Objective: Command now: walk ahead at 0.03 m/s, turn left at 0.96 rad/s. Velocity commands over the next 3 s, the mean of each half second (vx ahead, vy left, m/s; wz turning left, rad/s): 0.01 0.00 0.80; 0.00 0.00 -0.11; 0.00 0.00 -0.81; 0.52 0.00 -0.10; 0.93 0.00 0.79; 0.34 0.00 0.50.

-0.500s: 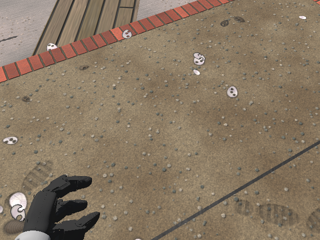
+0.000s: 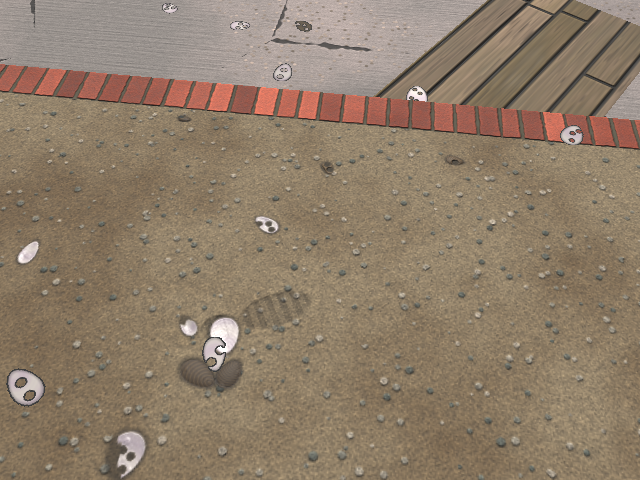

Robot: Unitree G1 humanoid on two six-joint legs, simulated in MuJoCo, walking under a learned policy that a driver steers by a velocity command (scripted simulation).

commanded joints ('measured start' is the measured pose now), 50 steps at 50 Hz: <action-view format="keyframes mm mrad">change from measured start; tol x16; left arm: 1 -55 168 48 -62 -26 -15 -11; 50 -4 39 9 -130 -34 55 -35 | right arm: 1 56 -98 -43 -61 -1 4 11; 4 158 -347 -107 -61 -21 -13 -26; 36 -11 5 8 -16 -18 -52 -36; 50 -32 -110 -50 9 -31 -81 -67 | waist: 1 -54 -138 -183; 4 -33 366 -141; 7 -42 119 -159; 23 -15 162 -183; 26 -76 -284 -144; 39 -23 -194 -121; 43 -54 213 -132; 50 -36 148 -92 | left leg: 1 159 -46 61 -208 54 59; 2 255 -72 41 -288 114 96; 4 496 266 -586 -422 548 360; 10 296 89 -373 -421 440 251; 23 228 20 -506 -294 365 205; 26 -9 -222 -233 41 -324 35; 30 -71 -168 -237 347 -226 -43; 38 248 -147 -35 -397 48 -41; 44 397 250 -343 -449 423 268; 50 349 184 -73 -427 504 215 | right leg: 1 129 -251 119 -26 112 -132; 4 -482 41 48 579 -512 105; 6 -510 52 289 741 -390 55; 23 -7 97 280 47 -20 17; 27 80 -314 732 -107 320 -318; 34 127 -92 398 -58 255 -190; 39 74 -77 495 -2 282 -164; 45 -342 70 258 657 -465 37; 50 -287 0 207 541 -270 78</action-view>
